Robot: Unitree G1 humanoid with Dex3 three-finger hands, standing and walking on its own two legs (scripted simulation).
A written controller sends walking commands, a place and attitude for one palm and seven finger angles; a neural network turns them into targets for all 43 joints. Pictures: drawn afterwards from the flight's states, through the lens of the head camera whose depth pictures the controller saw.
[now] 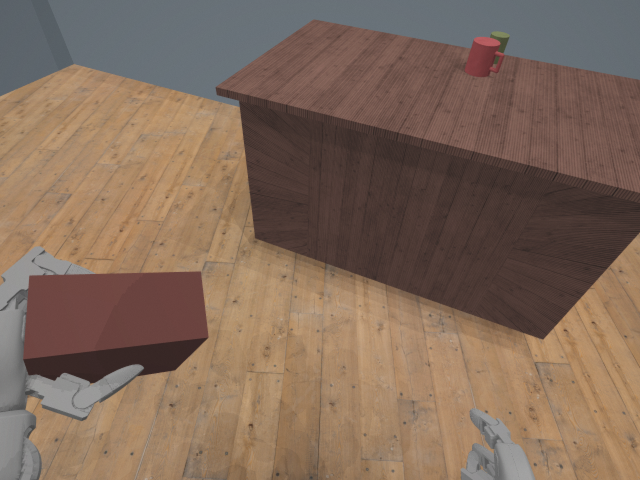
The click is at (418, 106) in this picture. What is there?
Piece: table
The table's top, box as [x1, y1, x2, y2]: [216, 19, 639, 202]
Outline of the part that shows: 216,86 217,94 639,202 639,80 508,55 504,56 499,71 497,73 491,71 490,74 486,77 475,77 467,74 464,71 465,63 470,48 313,19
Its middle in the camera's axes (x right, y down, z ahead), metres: +0.39 -0.46 +1.19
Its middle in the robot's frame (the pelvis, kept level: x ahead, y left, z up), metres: +1.21 -0.32 -0.04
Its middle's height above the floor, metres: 0.73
